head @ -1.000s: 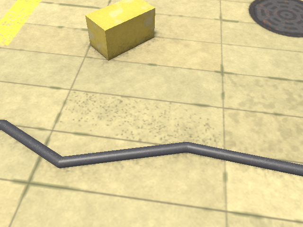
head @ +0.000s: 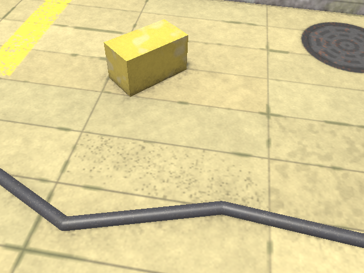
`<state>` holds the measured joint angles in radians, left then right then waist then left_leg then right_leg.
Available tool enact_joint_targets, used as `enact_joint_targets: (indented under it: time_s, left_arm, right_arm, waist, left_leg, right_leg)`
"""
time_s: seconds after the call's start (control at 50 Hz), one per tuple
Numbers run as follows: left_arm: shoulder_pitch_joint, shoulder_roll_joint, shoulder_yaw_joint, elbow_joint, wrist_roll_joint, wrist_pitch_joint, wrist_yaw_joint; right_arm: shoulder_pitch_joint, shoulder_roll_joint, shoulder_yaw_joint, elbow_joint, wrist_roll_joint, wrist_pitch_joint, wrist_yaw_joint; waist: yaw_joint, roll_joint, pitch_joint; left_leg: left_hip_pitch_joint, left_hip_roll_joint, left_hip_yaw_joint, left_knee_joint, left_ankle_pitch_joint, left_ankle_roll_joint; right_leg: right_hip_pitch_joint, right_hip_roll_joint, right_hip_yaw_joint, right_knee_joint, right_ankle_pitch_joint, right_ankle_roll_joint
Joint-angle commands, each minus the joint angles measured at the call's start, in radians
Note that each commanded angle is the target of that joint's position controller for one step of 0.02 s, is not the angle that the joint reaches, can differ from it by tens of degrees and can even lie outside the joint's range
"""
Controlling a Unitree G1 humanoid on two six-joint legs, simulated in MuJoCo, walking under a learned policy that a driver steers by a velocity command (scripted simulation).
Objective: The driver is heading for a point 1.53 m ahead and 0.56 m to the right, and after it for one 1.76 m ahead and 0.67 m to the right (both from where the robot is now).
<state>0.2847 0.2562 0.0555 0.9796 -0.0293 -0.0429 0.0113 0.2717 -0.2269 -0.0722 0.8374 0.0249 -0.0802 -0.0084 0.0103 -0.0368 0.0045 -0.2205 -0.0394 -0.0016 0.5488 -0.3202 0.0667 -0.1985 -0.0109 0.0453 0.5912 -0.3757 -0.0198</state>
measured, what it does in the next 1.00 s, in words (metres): walks ahead, turning right: right foot, then left foot 0.03 m higher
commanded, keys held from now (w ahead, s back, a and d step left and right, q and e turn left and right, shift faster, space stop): w+e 1.00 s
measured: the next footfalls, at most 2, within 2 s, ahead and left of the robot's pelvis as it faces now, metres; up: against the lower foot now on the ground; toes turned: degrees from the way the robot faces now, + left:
right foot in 0.44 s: +0.36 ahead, -0.16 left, +0.00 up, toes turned -13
left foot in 0.82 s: +0.71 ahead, -0.03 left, +0.03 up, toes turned -37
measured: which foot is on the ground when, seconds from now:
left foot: down 0.00-0.46, up 0.48-0.80, down 0.82-1.00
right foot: up 0.00-0.42, down 0.44-0.98, up 1.00-1.00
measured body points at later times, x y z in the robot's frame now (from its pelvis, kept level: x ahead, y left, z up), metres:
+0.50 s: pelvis +0.22 -0.06 -0.02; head +0.27 -0.07 +0.43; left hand +0.49 +0.13 -0.11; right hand +0.17 -0.33 -0.15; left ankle +0.03 +0.11 -0.65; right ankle +0.32 -0.15 -0.73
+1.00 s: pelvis +0.49 -0.12 +0.01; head +0.54 -0.15 +0.46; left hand +0.64 +0.13 -0.11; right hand +0.63 -0.43 -0.05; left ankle +0.66 -0.01 -0.72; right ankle +0.33 -0.15 -0.71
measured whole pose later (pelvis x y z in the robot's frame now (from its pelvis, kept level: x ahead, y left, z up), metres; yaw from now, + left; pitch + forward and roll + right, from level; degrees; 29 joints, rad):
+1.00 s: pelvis +0.49 -0.12 +0.01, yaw -29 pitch +5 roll +4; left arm 0.38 0.29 0.05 0.79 -0.03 -0.02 0.00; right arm -0.05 -0.23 -0.04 0.63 0.00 -0.13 0.02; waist 0.08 -0.05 0.02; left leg -0.43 -0.01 -0.08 0.38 -0.36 0.21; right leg -0.20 0.08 0.26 0.69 -0.40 -0.02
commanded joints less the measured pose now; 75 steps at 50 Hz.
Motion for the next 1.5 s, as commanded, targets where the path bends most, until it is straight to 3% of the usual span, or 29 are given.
enact_joint_targets:
  time_s: [0.02, 0.08, 0.14, 0.32, 0.38, 0.42, 0.44, 0.46, 0.48, 0.52, 0.56, 0.66, 0.82, 0.92, 0.96, 0.98, 1.0, 1.02, 1.06, 1.14, 1.16, 1.2, 1.22, 1.24, 1.26, 1.28, 1.32, 1.38, 1.5]
  left_arm:
    - [-0.232, 0.086, 0.006, -0.162, -0.014, -0.051, -0.002]
    - [-0.146, 0.104, 0.017, -0.111, -0.025, -0.053, -0.016]
    - [-0.157, 0.067, 0.015, -0.108, -0.009, -0.039, -0.031]
    - [-0.391, 0.031, -0.016, -0.260, 0.005, -0.030, -0.063]
    - [-0.360, 0.081, 0.004, -0.286, 0.003, -0.033, -0.080]
    - [-0.142, 0.147, 0.043, -0.243, -0.003, -0.025, -0.080]
    - [0.025, 0.207, 0.075, -0.206, -0.003, -0.015, -0.066]
    - [0.114, 0.309, 0.095, -0.201, 0.004, -0.008, -0.048]
    - [0.129, 0.275, 0.079, -0.215, 0.008, -0.012, -0.045]
    - [0.015, 0.181, 0.055, -0.225, 0.012, -0.026, -0.042]
    - [-0.116, 0.137, 0.038, -0.267, 0.025, -0.035, -0.045]
    - [-0.082, 0.162, 0.043, -0.278, 0.019, -0.040, -0.023]
    - [0.096, 0.176, 0.046, -0.242, -0.008, -0.008, 0.002]
    - [0.214, 0.134, 0.025, -0.206, -0.020, 0.013, 0.001]
    - [0.059, 0.186, 0.030, -0.264, -0.010, 0.004, -0.003]
    - [-0.015, 0.168, 0.021, -0.308, 0.007, -0.006, -0.008]
    - [0.025, 0.088, -0.004, -0.328, 0.008, -0.004, -0.015]
    - [0.029, 0.126, 0.003, -0.318, -0.008, 0.008, -0.010]
    - [0.009, 0.129, 0.004, -0.325, -0.012, 0.031, -0.015]
    - [0.341, 0.089, 0.013, -0.186, 0.018, 0.045, -0.026]
    - [0.461, 0.092, 0.024, -0.112, 0.012, 0.046, -0.024]
    - [0.595, 0.059, 0.015, -0.049, 0.035, 0.026, -0.037]
    - [0.497, 0.079, -0.013, -0.104, 0.036, 0.010, -0.042]
    - [0.298, 0.190, 0.003, -0.194, 0.040, -0.005, -0.047]
    - [0.180, 0.260, 0.029, -0.219, 0.031, -0.013, -0.048]
    - [0.104, 0.220, 0.014, -0.227, 0.039, -0.016, -0.043]
    - [0.048, 0.161, -0.009, -0.212, 0.052, -0.022, -0.024]
    - [0.127, 0.121, -0.017, -0.170, 0.046, -0.036, 0.010]
    - [0.265, 0.140, -0.009, -0.102, 0.020, -0.026, 0.024]
  right_arm:
    - [0.279, -0.230, -0.065, 0.025, -0.019, -0.026, 0.013]
    - [0.139, -0.114, -0.028, -0.010, -0.023, -0.041, 0.009]
    - [0.129, -0.079, -0.011, 0.004, -0.031, -0.031, 0.007]
    - [0.160, -0.152, -0.017, 0.056, -0.016, -0.031, -0.015]
    - [0.128, -0.187, -0.025, 0.049, -0.014, -0.014, -0.019]
    - [0.099, -0.212, -0.029, 0.033, -0.019, 0.009, -0.030]
    - [0.095, -0.212, -0.025, 0.016, -0.021, 0.010, -0.035]
    - [0.184, -0.086, 0.014, -0.028, -0.049, -0.010, -0.017]
    - [0.177, -0.083, 0.029, -0.043, -0.023, -0.056, 0.003]
    - [-0.017, -0.176, 0.004, -0.099, 0.020, -0.090, 0.007]
    - [-0.010, -0.171, -0.008, -0.092, -0.020, -0.076, -0.014]
    - [-0.061, -0.134, -0.008, -0.151, -0.050, -0.027, -0.021]
    - [-0.369, -0.106, 0.015, -0.264, -0.023, -0.047, 0.006]
    - [-0.366, -0.150, -0.017, -0.279, -0.020, -0.080, 0.031]
    - [-0.093, -0.216, -0.056, -0.218, -0.022, -0.080, 0.025]
    - [0.108, -0.266, -0.079, -0.173, -0.019, -0.051, 0.011]
    - [0.154, -0.254, -0.071, -0.142, -0.009, -0.021, 0.000]
    - [0.088, -0.184, -0.055, -0.155, -0.016, 0.010, -0.020]
    - [-0.066, -0.120, -0.032, -0.164, -0.025, 0.028, -0.024]
    - [-0.385, -0.183, -0.045, -0.198, -0.027, 0.019, 0.012]
    - [-0.432, -0.153, -0.039, -0.203, -0.031, 0.017, 0.011]
    - [-0.442, -0.039, -0.003, -0.210, -0.041, 0.026, 0.021]
    - [-0.355, 0.056, 0.028, -0.200, -0.026, 0.025, 0.027]
    - [-0.224, 0.052, 0.039, -0.240, 0.035, 0.012, 0.042]
    - [-0.260, -0.041, 0.033, -0.260, 0.062, -0.001, 0.041]
    - [-0.282, -0.116, 0.018, -0.241, 0.042, -0.005, 0.029]
    - [-0.233, -0.121, 0.013, -0.208, -0.009, 0.001, 0.008]
    - [-0.298, -0.106, 0.025, -0.228, -0.028, -0.008, 0.016]
    - [-0.426, -0.042, 0.044, -0.277, 0.008, -0.029, 0.080]
  waist:
    - [-0.149, 0.338, 0.034]
    - [-0.058, 0.115, 0.062]
    - [-0.047, 0.126, 0.047]
    - [-0.081, 0.117, 0.134]
    - [-0.025, 0.149, 0.067]
    - [0.097, 0.172, -0.076]
    - [0.174, 0.131, -0.160]
    - [0.104, -0.152, -0.293]
    - [0.105, -0.155, -0.460]
    - [0.094, -0.016, -0.171]
    - [-0.008, 0.063, -0.059]
    - [-0.033, 0.007, -0.010]
    - [0.091, -0.035, 0.017]
    - [0.084, 0.000, -0.116]
    - [-0.088, 0.015, -0.318]
    - [-0.194, 0.101, -0.449]
    - [-0.162, 0.325, -0.528]
    - [-0.139, 0.200, -0.436]
    - [-0.063, 0.227, -0.209]
    - [0.212, 0.233, -0.092]
    - [0.259, 0.177, -0.064]
    - [0.303, -0.166, 0.019]
    - [0.190, -0.279, 0.052]
    - [0.044, -0.322, 0.068]
    - [0.021, -0.191, 0.151]
    - [0.025, -0.066, 0.206]
    - [-0.006, -0.116, 0.193]
    - [0.038, -0.063, 0.136]
    - [0.091, -0.052, 0.094]
  left_leg:
    - [0.411, 0.403, -0.703, -0.381, -0.118, 0.233]
    - [0.394, 0.347, -0.420, -0.362, 0.039, 0.147]
    - [0.344, 0.276, -0.185, -0.376, 0.370, 0.083]
    - [0.199, 0.274, 0.074, -0.446, 0.426, 0.071]
    - [0.316, 0.300, 0.129, -0.283, 0.900, 0.041]
    - [0.297, 0.283, 0.167, 0.027, 1.165, 0.005]
    - [0.104, 0.252, 0.169, 0.280, 1.026, -0.029]
    - [-0.316, 0.093, 0.145, 0.704, 0.150, -0.091]
    - [-0.489, -0.020, -0.085, 0.910, -0.258, -0.082]
    - [-0.592, 0.093, -0.110, 0.839, -0.068, -0.036]
    - [-0.442, 0.160, -0.100, 0.694, 0.019, -0.048]
    - [-0.405, 0.166, -0.059, 0.480, 0.158, -0.119]
    - [-0.385, 0.058, -0.067, -0.032, 0.375, -0.123]
    - [-0.012, -0.007, -0.054, -0.128, 0.317, -0.031]
    - [0.511, 0.111, -0.139, -0.064, 0.446, 0.072]
    - [0.751, 0.258, -0.244, -0.063, 0.393, 0.138]
    - [0.868, 0.457, -0.487, -0.112, 0.366, 0.239]
    - [0.707, 0.462, -0.455, -0.155, 0.154, 0.214]
    - [0.356, 0.362, -0.351, -0.219, -0.003, 0.162]
    - [-0.306, 0.183, -0.029, -0.194, -0.001, 0.069]
    - [-0.419, 0.158, 0.016, -0.068, -0.057, 0.055]
    - [-0.646, 0.084, 0.035, 0.572, -0.334, 0.035]
    - [-0.797, 0.049, -0.061, 0.930, -0.376, 0.030]
    - [-0.924, 0.055, -0.073, 1.000, -0.235, 0.030]
    - [-0.959, 0.142, -0.059, 0.993, -0.108, 0.011]
    - [-0.910, 0.183, -0.064, 0.933, 0.016, -0.018]
    - [-0.773, 0.200, -0.048, 0.837, 0.084, -0.072]
    - [-0.671, 0.178, 0.002, 0.543, 0.257, -0.090]
    - [-0.456, 0.062, 0.075, -0.011, 0.427, -0.054]
  right_leg:
    - [-0.606, 0.062, -0.008, 0.370, -0.158, -0.023]
    - [-0.691, -0.042, 0.111, 0.516, 0.019, -0.078]
    - [-0.635, -0.054, 0.076, 0.456, 0.170, -0.055]
    - [-0.465, -0.029, -0.078, 0.039, 0.424, -0.031]
    - [-0.380, 0.029, -0.139, 0.017, 0.309, -0.094]
    - [-0.102, 0.100, -0.174, 0.000, 0.277, -0.146]
    - [0.188, 0.073, -0.082, -0.019, 0.289, -0.185]
    - [0.581, -0.208, 0.409, -0.042, 0.209, -0.341]
    - [0.692, -0.345, 0.851, -0.266, -0.011, -0.448]
    - [0.406, -0.255, 0.562, -0.330, 0.034, -0.323]
    - [0.093, -0.168, 0.378, -0.365, 0.230, -0.278]
    - [-0.116, -0.100, 0.244, -0.408, 0.394, -0.282]
    - [0.011, -0.082, 0.313, -0.323, 0.255, -0.207]
    - [0.074, -0.038, 0.402, -0.179, 0.570, -0.128]
    - [-0.217, 0.012, 0.333, 0.071, 0.759, -0.022]
    - [-0.389, 0.048, 0.265, 0.285, 0.491, 0.033]
    - [-0.553, 0.094, 0.187, 0.470, -0.222, 0.062]
    - [-0.587, -0.014, 0.111, 0.561, -0.230, 0.063]
    - [-0.511, -0.086, 0.045, 0.527, -0.192, 0.067]
    - [0.199, -0.018, -0.138, 0.183, 0.013, 0.060]
    - [0.337, 0.004, -0.169, 0.106, 0.111, 0.058]
    - [0.393, -0.054, 0.003, -0.030, 0.025, 0.032]
    - [0.260, -0.201, 0.281, -0.032, 0.029, -0.008]
    - [0.132, -0.394, 0.745, -0.390, -0.141, -0.148]
    - [0.025, -0.459, 0.848, -0.481, -0.371, -0.241]
    - [-0.056, -0.401, 0.680, -0.442, -0.378, -0.238]
    - [-0.123, -0.273, 0.424, -0.413, -0.126, -0.204]
    - [-0.017, -0.196, 0.167, -0.384, 0.394, -0.172]
    - [0.218, -0.196, 0.044, -0.430, 0.440, -0.143]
